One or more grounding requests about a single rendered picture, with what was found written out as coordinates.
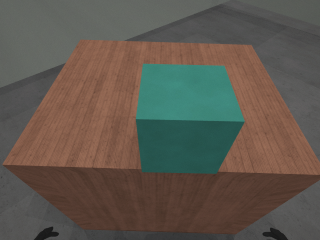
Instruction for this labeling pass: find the pedestal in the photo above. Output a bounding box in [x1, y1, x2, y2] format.
[2, 39, 320, 235]

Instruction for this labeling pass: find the carton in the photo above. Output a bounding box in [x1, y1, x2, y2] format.
[136, 63, 245, 174]

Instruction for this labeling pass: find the right robot hand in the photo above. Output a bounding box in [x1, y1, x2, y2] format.
[262, 228, 288, 240]

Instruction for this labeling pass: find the left robot hand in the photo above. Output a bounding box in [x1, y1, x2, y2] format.
[34, 226, 59, 240]

